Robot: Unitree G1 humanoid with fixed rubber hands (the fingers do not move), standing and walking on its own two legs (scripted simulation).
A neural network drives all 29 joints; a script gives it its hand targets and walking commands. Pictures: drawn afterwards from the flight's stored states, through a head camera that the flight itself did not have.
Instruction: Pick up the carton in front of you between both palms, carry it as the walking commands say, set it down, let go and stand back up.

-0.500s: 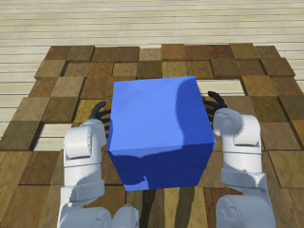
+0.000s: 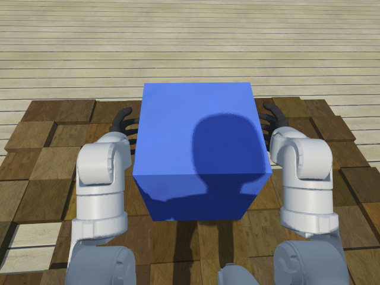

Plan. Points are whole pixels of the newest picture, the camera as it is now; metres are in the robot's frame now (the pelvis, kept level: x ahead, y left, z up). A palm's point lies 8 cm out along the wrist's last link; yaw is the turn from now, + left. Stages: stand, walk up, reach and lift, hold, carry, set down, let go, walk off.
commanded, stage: carry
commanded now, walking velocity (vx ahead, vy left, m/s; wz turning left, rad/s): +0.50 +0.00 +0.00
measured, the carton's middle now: (197, 158) +0.38 -0.02 +0.06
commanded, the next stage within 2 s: none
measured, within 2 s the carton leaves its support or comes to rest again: neither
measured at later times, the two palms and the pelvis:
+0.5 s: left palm (134, 58) +0.60 +0.12 +0.16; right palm (253, 51) +0.62 -0.18 +0.17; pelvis +0.29 -0.05 +0.03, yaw +3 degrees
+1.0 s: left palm out of the picture +0.96 +0.15 +0.17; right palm out of the picture +0.95 -0.15 +0.18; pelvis +0.57 +0.00 +0.02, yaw -1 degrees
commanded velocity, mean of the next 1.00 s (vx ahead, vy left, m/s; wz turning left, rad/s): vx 0.50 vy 0.00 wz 0.00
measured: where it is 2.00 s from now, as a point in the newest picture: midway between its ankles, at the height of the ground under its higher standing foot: (177, 135)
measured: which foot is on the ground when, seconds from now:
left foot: down 0.00-0.28, up 0.30-0.74, down 0.76-1.00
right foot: up 0.00-0.24, down 0.26-0.82, up 0.84-1.00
